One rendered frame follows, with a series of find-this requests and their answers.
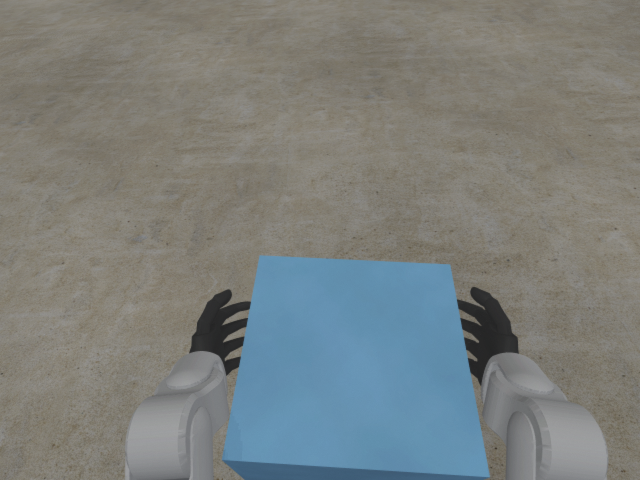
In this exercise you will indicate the carton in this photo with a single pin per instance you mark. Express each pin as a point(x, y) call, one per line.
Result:
point(354, 370)

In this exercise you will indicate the robot left hand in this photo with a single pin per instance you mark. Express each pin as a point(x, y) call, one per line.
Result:
point(210, 332)

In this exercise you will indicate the left robot forearm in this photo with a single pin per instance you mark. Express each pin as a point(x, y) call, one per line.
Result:
point(170, 434)

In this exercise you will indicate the right robot forearm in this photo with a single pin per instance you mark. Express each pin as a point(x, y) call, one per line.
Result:
point(546, 436)

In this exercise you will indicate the robot right hand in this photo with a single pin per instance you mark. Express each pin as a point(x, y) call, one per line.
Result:
point(495, 335)

